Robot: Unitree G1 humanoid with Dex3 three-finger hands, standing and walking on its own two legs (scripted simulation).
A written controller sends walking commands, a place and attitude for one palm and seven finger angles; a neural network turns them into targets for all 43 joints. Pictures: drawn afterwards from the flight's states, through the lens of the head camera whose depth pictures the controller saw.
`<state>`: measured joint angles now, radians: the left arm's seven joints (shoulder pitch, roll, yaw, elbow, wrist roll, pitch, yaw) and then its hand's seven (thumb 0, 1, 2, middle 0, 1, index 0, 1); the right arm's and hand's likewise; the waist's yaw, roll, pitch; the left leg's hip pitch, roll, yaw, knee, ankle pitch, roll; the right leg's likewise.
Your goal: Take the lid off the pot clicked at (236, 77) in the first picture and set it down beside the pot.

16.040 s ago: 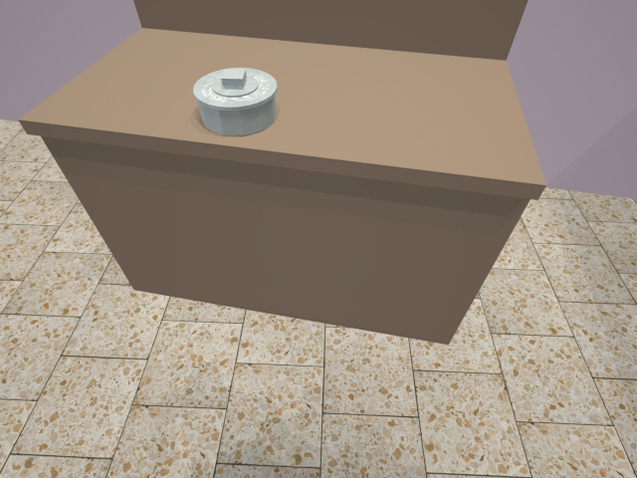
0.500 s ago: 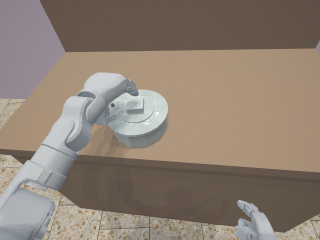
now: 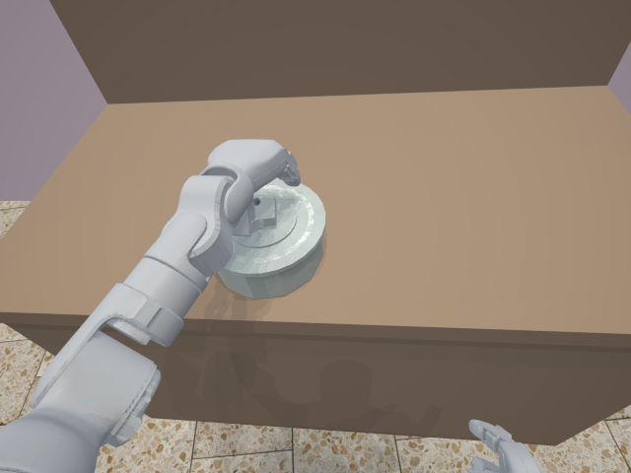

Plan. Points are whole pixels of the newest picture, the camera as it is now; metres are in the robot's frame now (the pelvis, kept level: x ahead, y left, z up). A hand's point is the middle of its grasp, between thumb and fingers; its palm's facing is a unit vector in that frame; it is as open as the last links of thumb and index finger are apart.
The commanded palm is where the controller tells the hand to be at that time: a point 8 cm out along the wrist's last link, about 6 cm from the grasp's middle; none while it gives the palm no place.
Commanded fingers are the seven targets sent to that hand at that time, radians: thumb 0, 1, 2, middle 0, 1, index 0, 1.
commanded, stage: move the open hand above the knob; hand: left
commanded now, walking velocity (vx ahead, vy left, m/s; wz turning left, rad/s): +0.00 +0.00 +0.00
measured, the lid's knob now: (259, 211) +0.45 +0.08 +0.08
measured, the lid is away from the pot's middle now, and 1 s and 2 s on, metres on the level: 0.00 0.00 0.00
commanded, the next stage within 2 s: lower the open fingers around the knob in 1.54 s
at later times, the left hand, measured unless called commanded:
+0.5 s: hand (231, 189) +0.42 +0.10 +0.16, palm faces -0.19 -0.05 -0.98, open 10.1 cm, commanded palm +0.40 +0.09 +0.21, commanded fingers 0.00 -0.30 1.45 -0.84 -0.08 -0.84 -0.08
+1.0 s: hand (257, 192) +0.42 +0.06 +0.15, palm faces -0.24 -0.01 -0.97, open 10.1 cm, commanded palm +0.41 +0.09 +0.21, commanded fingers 0.00 -0.30 1.45 -0.84 -0.08 -0.84 -0.08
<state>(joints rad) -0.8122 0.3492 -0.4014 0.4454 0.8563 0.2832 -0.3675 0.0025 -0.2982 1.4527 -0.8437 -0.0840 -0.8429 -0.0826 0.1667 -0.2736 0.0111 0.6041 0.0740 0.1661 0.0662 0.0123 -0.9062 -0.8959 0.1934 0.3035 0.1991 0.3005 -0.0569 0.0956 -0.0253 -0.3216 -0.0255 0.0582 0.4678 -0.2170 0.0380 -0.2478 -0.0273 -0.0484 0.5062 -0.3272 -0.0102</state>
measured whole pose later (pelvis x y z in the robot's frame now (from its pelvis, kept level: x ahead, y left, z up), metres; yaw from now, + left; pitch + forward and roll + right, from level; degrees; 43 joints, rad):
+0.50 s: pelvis -0.01 +0.00 +0.00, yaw +0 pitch +3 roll +1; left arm -0.89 0.34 -0.38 0.57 0.85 0.32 -0.30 0.00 -0.30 1.45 -0.85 -0.08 -0.85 -0.08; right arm 0.13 -0.26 0.02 0.62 0.09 0.15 0.05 0.01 -0.91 -0.90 0.19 0.30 0.20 0.30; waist -0.03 0.08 -0.04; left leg -0.31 -0.03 0.05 0.45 -0.19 0.04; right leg -0.24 -0.03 -0.05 0.51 -0.31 -0.01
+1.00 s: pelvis -0.01 +0.00 +0.00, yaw -1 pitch +2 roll +1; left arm -0.87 0.33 -0.37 0.57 0.85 0.23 -0.33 0.00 -0.30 1.45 -0.85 -0.08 -0.85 -0.08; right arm 0.21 -0.27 0.02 0.65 0.08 0.13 0.02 0.01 -0.91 -0.90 0.19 0.30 0.20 0.30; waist -0.06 0.09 -0.03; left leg -0.29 -0.02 0.06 0.44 -0.19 0.03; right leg -0.23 -0.02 -0.04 0.50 -0.31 -0.02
